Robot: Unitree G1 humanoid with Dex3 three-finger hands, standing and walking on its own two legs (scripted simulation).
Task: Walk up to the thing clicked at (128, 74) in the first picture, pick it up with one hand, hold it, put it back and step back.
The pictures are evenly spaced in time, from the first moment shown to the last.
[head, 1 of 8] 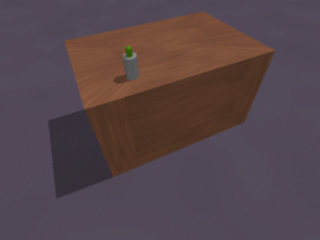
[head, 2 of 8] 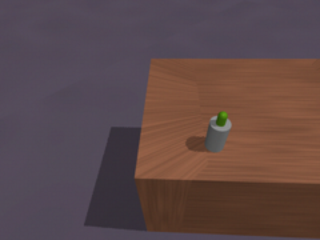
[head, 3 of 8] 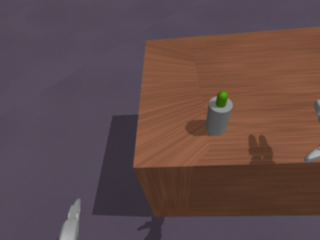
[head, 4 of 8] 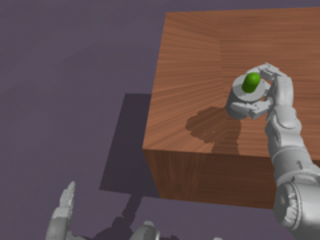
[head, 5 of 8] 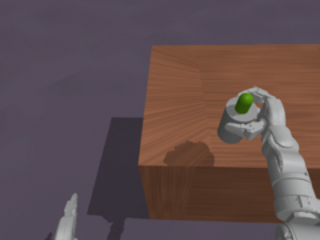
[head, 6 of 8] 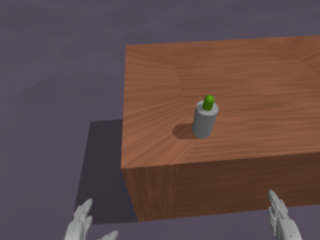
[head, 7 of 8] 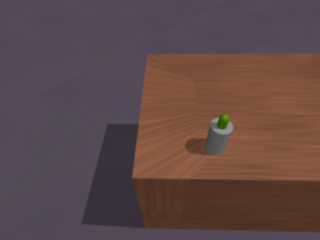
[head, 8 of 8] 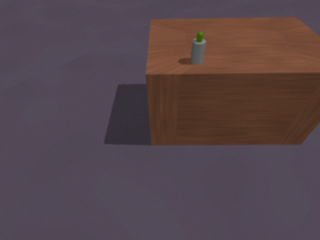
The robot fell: no
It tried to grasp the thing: yes
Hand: right
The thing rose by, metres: 0.22
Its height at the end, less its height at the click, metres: +0.00
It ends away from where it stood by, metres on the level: 0.02
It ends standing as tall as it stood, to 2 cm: yes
